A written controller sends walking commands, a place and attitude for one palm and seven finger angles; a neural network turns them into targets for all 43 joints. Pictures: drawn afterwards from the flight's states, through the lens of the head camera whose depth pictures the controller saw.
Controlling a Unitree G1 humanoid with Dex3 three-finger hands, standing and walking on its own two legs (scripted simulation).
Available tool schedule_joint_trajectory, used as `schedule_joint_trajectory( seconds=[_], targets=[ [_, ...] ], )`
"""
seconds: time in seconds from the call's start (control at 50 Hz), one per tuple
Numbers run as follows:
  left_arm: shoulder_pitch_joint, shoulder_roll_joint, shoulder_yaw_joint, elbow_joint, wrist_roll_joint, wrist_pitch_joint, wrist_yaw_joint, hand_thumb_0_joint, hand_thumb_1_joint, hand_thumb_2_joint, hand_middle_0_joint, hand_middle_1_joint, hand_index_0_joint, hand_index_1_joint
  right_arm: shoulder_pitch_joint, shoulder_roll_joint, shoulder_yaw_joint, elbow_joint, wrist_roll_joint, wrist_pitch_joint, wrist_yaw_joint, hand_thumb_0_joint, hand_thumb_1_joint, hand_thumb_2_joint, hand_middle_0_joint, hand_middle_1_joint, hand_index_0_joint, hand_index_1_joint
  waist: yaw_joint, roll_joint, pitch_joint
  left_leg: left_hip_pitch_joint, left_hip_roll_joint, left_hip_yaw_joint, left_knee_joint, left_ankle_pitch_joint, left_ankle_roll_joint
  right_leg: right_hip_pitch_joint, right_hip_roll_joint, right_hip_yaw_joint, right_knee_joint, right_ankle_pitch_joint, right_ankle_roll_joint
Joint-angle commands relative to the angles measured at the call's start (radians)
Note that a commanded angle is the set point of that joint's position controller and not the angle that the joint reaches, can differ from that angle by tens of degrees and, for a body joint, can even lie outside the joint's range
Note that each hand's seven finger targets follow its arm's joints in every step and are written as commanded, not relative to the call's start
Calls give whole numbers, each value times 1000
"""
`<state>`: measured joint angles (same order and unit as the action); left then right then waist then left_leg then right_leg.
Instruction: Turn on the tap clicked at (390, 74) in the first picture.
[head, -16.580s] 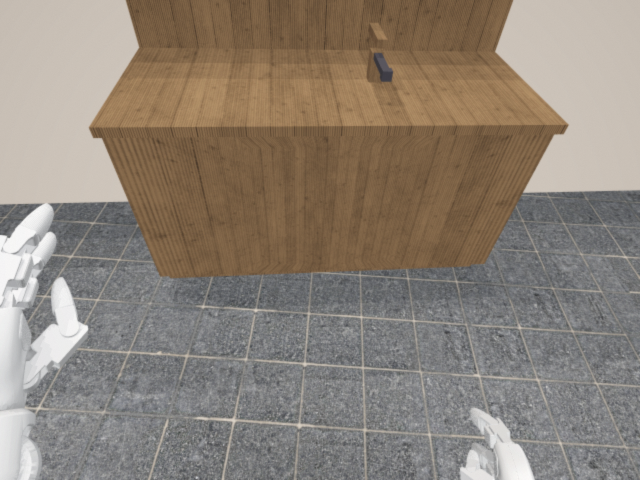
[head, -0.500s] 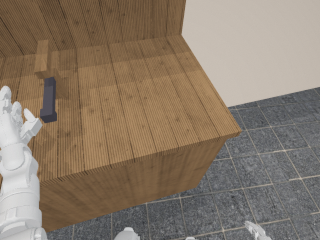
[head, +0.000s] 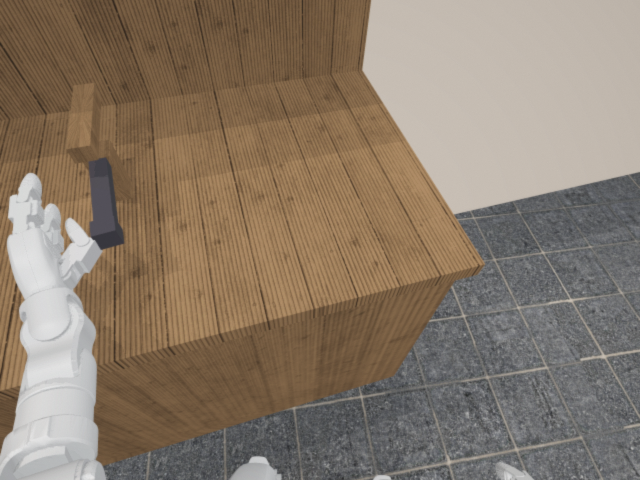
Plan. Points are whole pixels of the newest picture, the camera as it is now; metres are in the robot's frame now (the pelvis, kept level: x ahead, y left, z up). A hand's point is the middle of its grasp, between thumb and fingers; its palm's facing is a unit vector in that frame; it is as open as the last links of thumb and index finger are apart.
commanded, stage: push the lever round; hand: left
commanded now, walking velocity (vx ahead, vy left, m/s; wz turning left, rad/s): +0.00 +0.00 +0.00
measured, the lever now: (107, 232) +0.39 +0.28 +0.07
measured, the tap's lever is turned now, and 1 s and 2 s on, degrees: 5 33 59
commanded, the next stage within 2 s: none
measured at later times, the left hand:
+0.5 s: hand (122, 240) +0.38 +0.26 +0.07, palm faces +0.59 -0.81 -0.06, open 7.8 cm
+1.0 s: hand (159, 223) +0.41 +0.22 +0.07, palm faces +0.69 -0.72 -0.08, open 7.8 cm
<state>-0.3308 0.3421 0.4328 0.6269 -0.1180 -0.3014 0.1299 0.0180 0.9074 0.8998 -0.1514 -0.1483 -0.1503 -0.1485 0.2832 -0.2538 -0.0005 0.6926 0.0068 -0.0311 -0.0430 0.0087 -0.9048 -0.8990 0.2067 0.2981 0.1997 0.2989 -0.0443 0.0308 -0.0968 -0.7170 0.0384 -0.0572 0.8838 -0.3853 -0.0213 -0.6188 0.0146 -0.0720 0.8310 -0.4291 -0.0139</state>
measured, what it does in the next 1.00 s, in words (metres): stands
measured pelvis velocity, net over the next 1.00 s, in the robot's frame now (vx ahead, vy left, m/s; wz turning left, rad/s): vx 0.00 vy -0.01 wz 0.00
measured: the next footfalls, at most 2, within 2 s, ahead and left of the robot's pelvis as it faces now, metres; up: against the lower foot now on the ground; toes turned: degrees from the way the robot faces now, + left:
none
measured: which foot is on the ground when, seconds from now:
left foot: down 0.00-1.00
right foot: down 0.00-1.00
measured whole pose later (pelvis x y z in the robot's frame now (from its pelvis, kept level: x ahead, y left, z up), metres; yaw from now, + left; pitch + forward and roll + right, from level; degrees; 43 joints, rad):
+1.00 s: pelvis +0.00 -0.01 +0.00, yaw +0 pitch +13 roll -2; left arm -0.46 0.15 0.34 0.67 0.05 -0.25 0.59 0.02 0.90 0.90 -0.15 -0.15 -0.15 -0.15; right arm 0.28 -0.23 -0.02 0.72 -0.04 -0.01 0.01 0.01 -0.91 -0.90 0.21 0.30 0.20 0.30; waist -0.07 0.04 -0.13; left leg -0.73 0.04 -0.06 0.89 -0.39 -0.04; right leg -0.64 0.02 -0.08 0.86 -0.45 -0.03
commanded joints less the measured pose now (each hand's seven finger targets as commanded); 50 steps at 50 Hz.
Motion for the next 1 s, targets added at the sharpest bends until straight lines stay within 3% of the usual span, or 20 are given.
schedule_joint_trajectory(
  seconds=[0.0, 0.1, 0.12, 0.18, 0.2, 0.22, 0.24, 0.36, 0.4, 0.44, 0.5, 0.56, 0.6, 0.76, 0.8, 0.82, 0.84, 0.86, 0.9, 0.98],
  targets=[
    [-328, 232, 6, -239, 16, -80, 17, 0, 900, 900, -150, -150, -150, -150, 20, -154, -57, -93, -7, -35, -5, 0, -900, -900, 200, 300, 200, 300, -13, 90, -319, 266, -31, -5, -100, 260, 37, 73, 19, 32, -96, 304, -12],
    [-277, 182, -17, -273, 19, -72, 55, 0, 900, 900, -150, -150, -150, -150, 7, -147, -59, -104, -7, -35, 5, 0, -900, -900, 200, 300, 200, 300, -1, 93, -332, 289, -29, -9, -102, 310, 30, 83, 19, 24, -93, 323, -13],
    [-302, 136, -56, -281, 18, -68, 66, 0, 900, 900, -150, -150, -150, -150, 2, -142, -56, -108, -7, -38, 9, 0, -900, -900, 200, 300, 200, 300, -11, 83, -320, 285, -30, -10, -102, 295, 29, 75, 19, 21, -94, 316, -11],
    [-289, 122, -53, -290, 23, -64, 106, 0, 900, 900, -150, -150, -150, -150, -5, -141, -59, -109, -11, -39, 13, 0, -900, -900, 200, 300, 200, 300, -9, 48, -317, 271, -32, -3, -101, 284, 31, 87, 20, 20, -98, 324, -10],
    [-269, 155, -21, -290, 38, -62, 123, 0, 900, 900, -150, -150, -150, -150, -6, -143, -61, -104, -13, -36, 13, 0, -900, -900, 200, 300, 200, 300, 3, 64, -314, 271, -30, -5, -100, 300, 30, 93, 19, 22, -95, 330, -13],
    [-269, 113, -54, -309, 38, -62, 134, 0, 900, 900, -150, -150, -150, -150, -8, -138, -58, -112, -15, -36, 17, 0, -900, -900, 200, 300, 200, 300, -2, 57, -326, 277, -33, -2, -100, 309, 30, 97, 18, 20, -93, 340, -10],
    [-255, 125, -42, -287, 44, -54, 145, 0, 900, 900, -150, -150, -150, -150, -11, -138, -58, -111, -14, -35, 18, 0, -900, -900, 200, 300, 200, 300, 3, 50, -313, 262, -32, -2, -102, 302, 29, 99, 18, 20, -93, 336, -12],
    [-345, 92, -75, -270, 70, -43, 196, 0, 900, 900, -150, -150, -150, -150, -28, -134, -52, -106, -19, -31, 16, 0, -900, -900, 200, 300, 200, 300, -20, 25, -276, 222, -39, 1, -105, 207, 34, 83, 14, 25, -107, 281, -10],
    [-386, 91, -77, -268, 86, -44, 213, 0, 900, 900, -150, -150, -150, -150, -31, -132, -53, -94, -21, -30, 11, 0, -900, -900, 200, 300, 200, 300, -24, 59, -274, 233, -37, -8, -108, 188, 32, 58, 14, 25, -107, 249, -13],
    [-434, 68, -101, -250, 89, -44, 228, 0, 900, 900, -150, -150, -150, -150, -30, -129, -53, -90, -22, -32, 11, 0, -900, -900, 200, 300, 200, 300, -38, 39, -286, 233, -38, -8, -102, 171, 33, 50, 14, 24, -108, 241, -11],
    [-445, 52, -106, -248, 105, -46, 257, 0, 900, 900, -150, -150, -150, -150, -26, -129, -56, -81, -27, -34, 12, 0, -900, -900, 200, 300, 200, 300, -32, 74, -317, 256, -38, -14, -99, 189, 29, 41, 15, 22, -100, 243, -15],
    [-449, 14, -127, -234, 111, -41, 289, 0, 900, 900, -150, -150, -150, -150, -20, -123, -58, -83, -32, -35, 20, 0, -900, -900, 200, 300, 200, 300, -33, 44, -348, 255, -40, -9, -88, 213, 29, 56, 16, 19, -96, 270, -12],
    [-445, 66, -73, -192, 124, -27, 318, 0, 900, 900, -150, -150, -150, -150, -16, -130, -60, -71, -35, -29, 19, 0, -900, -900, 200, 300, 200, 300, -26, 27, -343, 230, -40, -9, -87, 211, 29, 65, 16, 20, -95, 271, -11],
    [-512, 10, -101, -171, 164, -14, 408, 0, 900, 900, -150, -150, -150, -150, -10, -115, -63, -84, -48, -20, 31, 0, -900, -900, 200, 300, 200, 300, -34, 5, -342, 206, -45, 10, -79, 219, 36, 83, 14, 23, -101, 301, -8],
    [-474, 62, -44, -159, 174, -14, 428, 0, 900, 900, -150, -150, -150, -150, -5, -119, -67, -75, -50, -14, 33, 0, -900, -900, 200, 300, 200, 300, -15, 25, -358, 200, -43, 12, -75, 231, 33, 100, 14, 27, -96, 312, -11],
    [-495, 17, -83, -187, 172, -18, 433, 0, 900, 900, -150, -150, -150, -150, -3, -113, -65, -85, -51, -13, 37, 0, -900, -900, 200, 300, 200, 300, -24, 25, -371, 211, -46, 16, -73, 250, 35, 108, 13, 27, -95, 334, -9],
    [-470, 28, -71, -180, 178, -18, 441, 0, 900, 900, -150, -150, -150, -150, -1, -112, -68, -86, -50, -13, 38, 0, -900, -900, 200, 300, 200, 300, -13, 20, -377, 205, -44, 17, -72, 257, 33, 117, 13, 26, -91, 340, -12],
    [-492, -9, -108, -185, 183, -18, 445, 0, 900, 900, -150, -150, -150, -150, -5, -109, -68, -86, -53, -13, 41, 0, -900, -900, 200, 300, 200, 300, -30, 35, -365, 213, -44, 23, -68, 262, 34, 105, 12, 28, -94, 350, -10],
    [-470, 13, -77, -181, 191, -16, 461, 0, 900, 900, -150, -150, -150, -150, 0, -113, -73, -76, -54, -12, 43, 0, -900, -900, 200, 300, 200, 300, -21, 30, -361, 209, -41, 19, -65, 270, 34, 106, 14, 27, -92, 356, -11],
    [-539, -38, -128, -171, 194, -14, 482, 0, 900, 900, -150, -150, -150, -150, -6, -110, -73, -73, -55, -14, 44, 0, -900, -900, 200, 300, 200, 300, -45, 2, -330, 191, -43, 20, -67, 220, 37, 88, 11, 28, -107, 318, -8]
  ],
)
